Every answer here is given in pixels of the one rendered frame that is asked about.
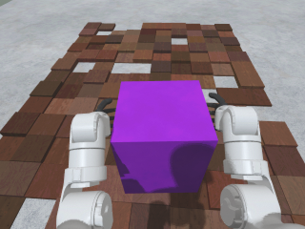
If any carton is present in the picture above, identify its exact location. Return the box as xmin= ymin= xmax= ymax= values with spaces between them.
xmin=110 ymin=80 xmax=218 ymax=194

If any robot right forearm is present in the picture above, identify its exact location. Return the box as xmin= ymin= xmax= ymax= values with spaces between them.
xmin=214 ymin=105 xmax=281 ymax=219

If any left robot upper arm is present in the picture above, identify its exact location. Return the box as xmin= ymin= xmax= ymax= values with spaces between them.
xmin=57 ymin=190 xmax=113 ymax=229

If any robot right hand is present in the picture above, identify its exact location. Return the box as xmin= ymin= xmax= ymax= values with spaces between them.
xmin=206 ymin=93 xmax=228 ymax=132

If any robot left hand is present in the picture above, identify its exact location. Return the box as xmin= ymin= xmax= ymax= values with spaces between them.
xmin=95 ymin=98 xmax=116 ymax=135

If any right robot upper arm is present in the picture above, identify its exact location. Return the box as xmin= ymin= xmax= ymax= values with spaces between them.
xmin=220 ymin=184 xmax=305 ymax=229

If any robot left forearm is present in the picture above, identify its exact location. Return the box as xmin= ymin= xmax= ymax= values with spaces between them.
xmin=56 ymin=112 xmax=111 ymax=229

